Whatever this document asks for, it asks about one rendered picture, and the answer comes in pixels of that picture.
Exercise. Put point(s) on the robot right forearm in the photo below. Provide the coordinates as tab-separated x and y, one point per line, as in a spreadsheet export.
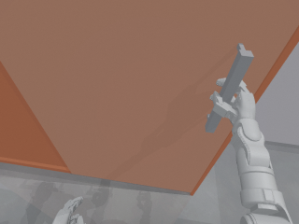
259	188

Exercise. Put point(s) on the robot right upper arm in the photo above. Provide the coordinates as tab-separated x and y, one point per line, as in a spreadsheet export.
251	218

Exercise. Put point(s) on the wardrobe door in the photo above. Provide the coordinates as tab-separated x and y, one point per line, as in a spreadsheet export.
21	135
122	87

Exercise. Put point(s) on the left robot hand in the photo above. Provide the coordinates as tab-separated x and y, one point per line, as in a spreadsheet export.
64	216

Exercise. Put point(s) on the handle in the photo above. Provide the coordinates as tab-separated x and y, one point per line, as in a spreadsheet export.
239	68

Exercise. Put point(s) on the right robot hand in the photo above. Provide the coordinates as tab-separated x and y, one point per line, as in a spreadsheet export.
241	107

